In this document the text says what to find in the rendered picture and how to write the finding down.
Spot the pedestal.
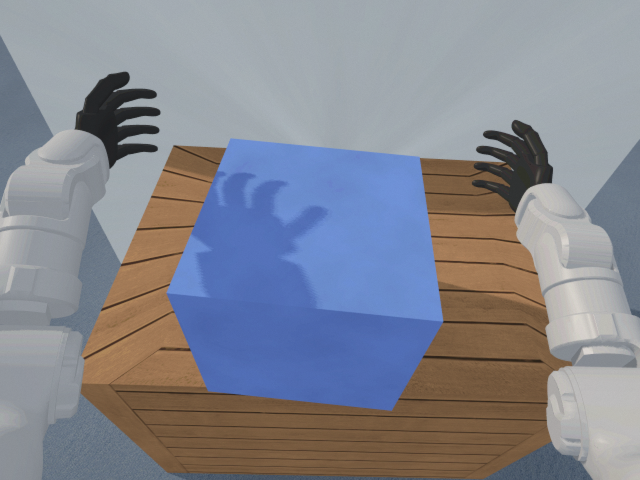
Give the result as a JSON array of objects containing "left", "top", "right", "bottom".
[{"left": 80, "top": 145, "right": 572, "bottom": 479}]

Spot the robot right upper arm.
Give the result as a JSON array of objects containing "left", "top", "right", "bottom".
[{"left": 546, "top": 366, "right": 640, "bottom": 480}]

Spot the left robot hand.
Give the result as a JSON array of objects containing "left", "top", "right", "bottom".
[{"left": 74, "top": 72, "right": 161, "bottom": 168}]

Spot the robot left upper arm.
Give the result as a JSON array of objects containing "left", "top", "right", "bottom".
[{"left": 0, "top": 325, "right": 85, "bottom": 480}]

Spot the robot left forearm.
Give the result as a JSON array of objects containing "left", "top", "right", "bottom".
[{"left": 0, "top": 130, "right": 110, "bottom": 326}]

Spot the robot right forearm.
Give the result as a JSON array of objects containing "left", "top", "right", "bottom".
[{"left": 515, "top": 183, "right": 640, "bottom": 368}]

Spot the right robot hand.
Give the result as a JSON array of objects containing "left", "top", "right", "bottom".
[{"left": 472, "top": 120, "right": 553, "bottom": 213}]

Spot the carton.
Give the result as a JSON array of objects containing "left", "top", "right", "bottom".
[{"left": 166, "top": 138, "right": 443, "bottom": 411}]

